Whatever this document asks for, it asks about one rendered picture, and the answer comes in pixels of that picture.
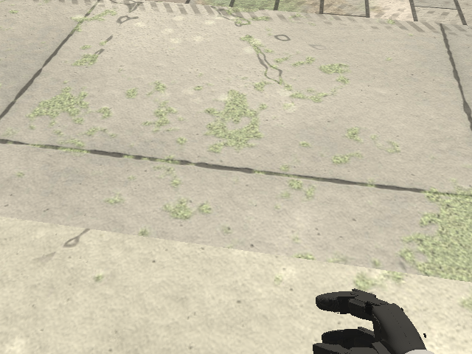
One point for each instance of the robot right hand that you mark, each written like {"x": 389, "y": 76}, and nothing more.
{"x": 393, "y": 332}

